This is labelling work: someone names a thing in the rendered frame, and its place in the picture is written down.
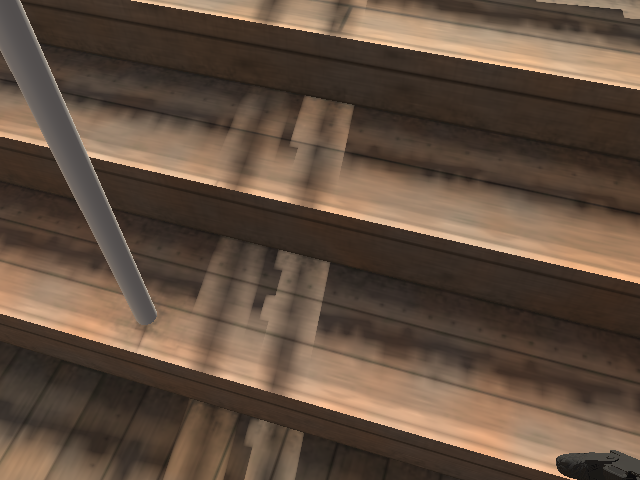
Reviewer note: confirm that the robot right hand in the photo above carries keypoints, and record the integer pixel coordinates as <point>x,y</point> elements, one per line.
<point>599,466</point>

